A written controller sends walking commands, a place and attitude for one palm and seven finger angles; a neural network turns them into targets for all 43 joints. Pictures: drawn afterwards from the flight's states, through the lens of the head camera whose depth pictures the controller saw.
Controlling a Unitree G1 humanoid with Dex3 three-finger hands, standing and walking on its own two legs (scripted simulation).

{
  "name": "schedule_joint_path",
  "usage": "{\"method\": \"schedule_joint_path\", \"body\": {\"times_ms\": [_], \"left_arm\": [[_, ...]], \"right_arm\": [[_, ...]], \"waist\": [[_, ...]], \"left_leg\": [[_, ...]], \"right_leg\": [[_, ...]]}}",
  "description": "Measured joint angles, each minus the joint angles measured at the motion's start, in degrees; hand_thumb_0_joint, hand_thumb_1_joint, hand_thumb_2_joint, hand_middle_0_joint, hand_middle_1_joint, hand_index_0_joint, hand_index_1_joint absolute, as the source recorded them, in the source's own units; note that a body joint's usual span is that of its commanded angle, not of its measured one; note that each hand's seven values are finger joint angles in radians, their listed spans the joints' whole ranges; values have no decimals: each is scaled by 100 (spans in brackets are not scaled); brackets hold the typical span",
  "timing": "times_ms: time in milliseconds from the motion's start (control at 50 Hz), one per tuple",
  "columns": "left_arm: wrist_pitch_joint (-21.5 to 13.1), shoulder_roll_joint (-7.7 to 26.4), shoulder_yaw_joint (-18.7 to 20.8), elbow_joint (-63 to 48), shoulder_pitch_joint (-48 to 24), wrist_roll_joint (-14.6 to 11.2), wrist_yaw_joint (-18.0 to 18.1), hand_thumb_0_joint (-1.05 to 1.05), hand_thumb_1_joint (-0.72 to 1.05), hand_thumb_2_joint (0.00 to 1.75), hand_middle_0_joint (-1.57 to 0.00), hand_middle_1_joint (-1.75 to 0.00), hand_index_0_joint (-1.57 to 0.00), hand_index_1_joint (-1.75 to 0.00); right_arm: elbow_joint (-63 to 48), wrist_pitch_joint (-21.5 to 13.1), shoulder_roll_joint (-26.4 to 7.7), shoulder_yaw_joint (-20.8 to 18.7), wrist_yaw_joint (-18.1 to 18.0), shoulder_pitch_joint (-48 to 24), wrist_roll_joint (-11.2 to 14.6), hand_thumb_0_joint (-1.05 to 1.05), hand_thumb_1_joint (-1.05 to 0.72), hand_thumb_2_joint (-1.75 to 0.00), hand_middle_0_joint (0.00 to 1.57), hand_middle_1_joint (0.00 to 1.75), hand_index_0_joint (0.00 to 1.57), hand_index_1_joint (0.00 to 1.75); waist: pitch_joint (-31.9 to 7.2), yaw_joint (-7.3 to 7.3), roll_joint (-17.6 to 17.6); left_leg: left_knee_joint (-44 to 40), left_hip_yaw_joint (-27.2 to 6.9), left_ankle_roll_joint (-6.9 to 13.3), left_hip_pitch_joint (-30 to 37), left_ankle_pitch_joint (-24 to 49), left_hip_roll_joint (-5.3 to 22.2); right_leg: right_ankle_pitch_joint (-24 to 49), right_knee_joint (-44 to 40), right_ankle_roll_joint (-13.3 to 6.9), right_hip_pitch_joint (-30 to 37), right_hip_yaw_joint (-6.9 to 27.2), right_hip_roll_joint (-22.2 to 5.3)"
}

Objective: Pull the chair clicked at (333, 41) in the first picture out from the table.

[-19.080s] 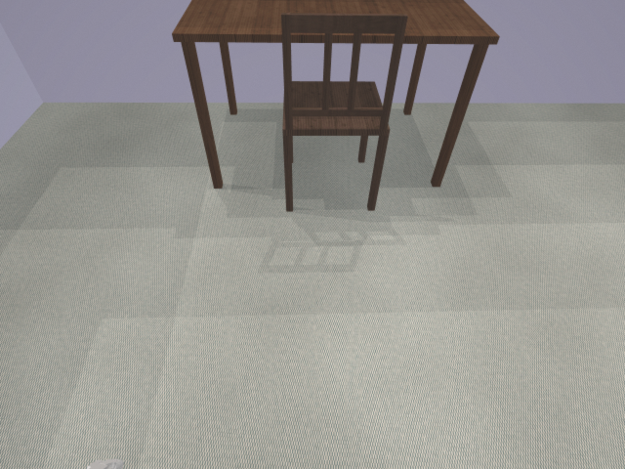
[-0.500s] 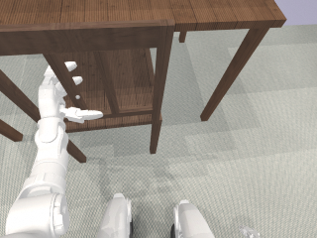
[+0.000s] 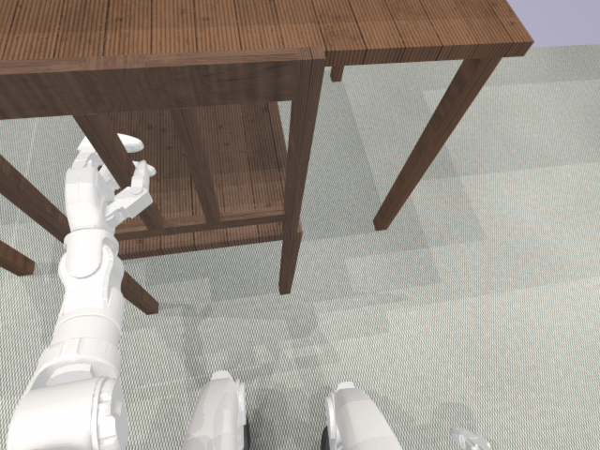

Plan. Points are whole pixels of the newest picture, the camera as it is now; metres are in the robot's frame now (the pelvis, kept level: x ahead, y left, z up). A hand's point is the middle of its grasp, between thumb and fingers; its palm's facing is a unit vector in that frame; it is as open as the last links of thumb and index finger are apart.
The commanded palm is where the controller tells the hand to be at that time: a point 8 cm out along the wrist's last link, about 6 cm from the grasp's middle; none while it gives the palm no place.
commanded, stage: hook a spindle and tug to test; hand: left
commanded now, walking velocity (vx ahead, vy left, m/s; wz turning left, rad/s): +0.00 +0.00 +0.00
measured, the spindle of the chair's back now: (129, 180) +0.47 +0.22 +0.01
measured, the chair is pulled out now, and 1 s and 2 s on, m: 0.00 0.06 0.17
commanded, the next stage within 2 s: step backward, pulling the chair out in 0.52 s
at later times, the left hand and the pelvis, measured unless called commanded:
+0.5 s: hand (141, 213) +0.41 +0.19 +0.03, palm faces +0.15 -0.99 -0.02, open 5.6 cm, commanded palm +0.37 +0.23 +0.02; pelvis +0.02 +0.01 +0.01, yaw +0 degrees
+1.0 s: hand (152, 224) +0.38 +0.17 +0.05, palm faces +0.11 -0.98 -0.14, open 5.5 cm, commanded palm +0.35 +0.21 +0.04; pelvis +0.01 +0.01 +0.10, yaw +1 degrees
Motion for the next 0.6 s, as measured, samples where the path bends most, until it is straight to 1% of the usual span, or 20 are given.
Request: {"method": "schedule_joint_path", "body": {"times_ms": [120, 320, 480, 600], "left_arm": [[128, -100, -91, -509, 439, -88, 94, 2, 70, 78, -41, -142, -40, -144], [136, -360, -333, -1219, 1136, -157, 206, 2, 71, 76, -40, -142, -39, -145], [112, -489, -498, -1511, 1429, -163, 241, 2, 71, 76, -41, -141, -39, -144], [109, -542, -594, -1531, 1452, -144, 284, 2, 70, 77, -41, -141, -39, -144]], "right_arm": [[-135, -2, 43, -10, 52, -16, 27, 0, -91, -90, 20, 30, 20, 30], [-221, -91, 71, -32, 89, -54, 36, 0, -91, -90, 20, 30, 20, 30], [-226, -139, 76, -50, 75, -167, 33, 0, -91, -90, 20, 30, 20, 30], [-219, -177, 63, -58, 46, -243, 26, 0, -91, -90, 20, 30, 20, 30]], "waist": [[-14, -2, -4], [-41, 99, 1], [-60, 198, -10], [-58, 256, 0]], "left_leg": [[-108, 80, 25, 149, -33, 20], [-224, 137, 49, 359, -99, 5], [-205, 124, 44, 405, -133, -27], [-163, 77, 24, 390, -125, -51]], "right_leg": [[14, -130, 30, 124, 76, 10], [-16, -279, 58, 330, 124, -12], [-73, -244, 55, 384, 108, -42], [-99, -185, 39, 387, 62, -60]]}}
